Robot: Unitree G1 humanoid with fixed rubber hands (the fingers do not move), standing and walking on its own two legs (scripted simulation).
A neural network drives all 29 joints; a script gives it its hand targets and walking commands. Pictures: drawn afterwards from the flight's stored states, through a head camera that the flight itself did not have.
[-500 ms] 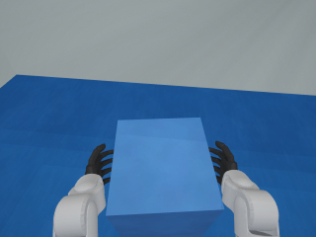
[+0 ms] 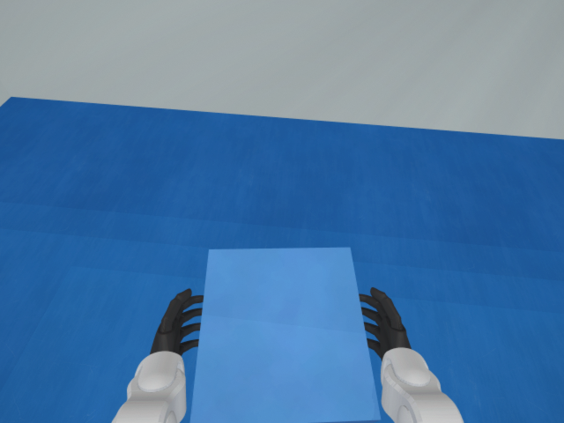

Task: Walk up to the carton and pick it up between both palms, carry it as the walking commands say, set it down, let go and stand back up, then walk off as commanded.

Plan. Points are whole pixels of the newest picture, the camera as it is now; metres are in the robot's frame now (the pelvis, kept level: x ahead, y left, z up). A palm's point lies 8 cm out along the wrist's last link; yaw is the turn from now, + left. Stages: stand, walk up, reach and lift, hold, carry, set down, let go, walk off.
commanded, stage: hold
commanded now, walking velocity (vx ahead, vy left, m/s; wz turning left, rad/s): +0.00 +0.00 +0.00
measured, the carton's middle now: (280, 349) +0.24 +0.02 -0.07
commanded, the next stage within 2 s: set down in 0.60 s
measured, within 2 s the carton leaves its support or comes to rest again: neither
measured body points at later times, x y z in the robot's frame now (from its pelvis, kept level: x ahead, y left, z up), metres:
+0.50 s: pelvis -0.05 +0.01 -0.02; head -0.06 +0.01 +0.43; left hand +0.24 +0.16 +0.01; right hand +0.24 -0.13 +0.00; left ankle -0.02 +0.10 -0.75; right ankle -0.01 -0.09 -0.75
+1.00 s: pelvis -0.05 +0.00 -0.02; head -0.06 +0.00 +0.43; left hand +0.26 +0.16 -0.01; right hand +0.27 -0.13 -0.01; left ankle -0.02 +0.10 -0.75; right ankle -0.01 -0.09 -0.75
